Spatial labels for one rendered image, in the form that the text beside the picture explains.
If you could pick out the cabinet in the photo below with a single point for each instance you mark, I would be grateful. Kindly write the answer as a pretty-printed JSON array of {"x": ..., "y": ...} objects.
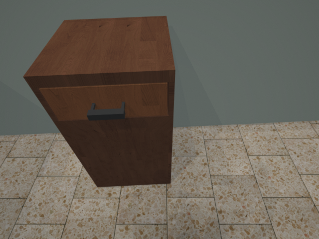
[{"x": 112, "y": 51}]

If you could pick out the drawer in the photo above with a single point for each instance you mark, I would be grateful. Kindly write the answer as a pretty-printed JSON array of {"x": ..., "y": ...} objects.
[{"x": 68, "y": 103}]

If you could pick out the handle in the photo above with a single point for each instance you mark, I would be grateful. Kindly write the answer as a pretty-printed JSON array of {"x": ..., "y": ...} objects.
[{"x": 106, "y": 114}]

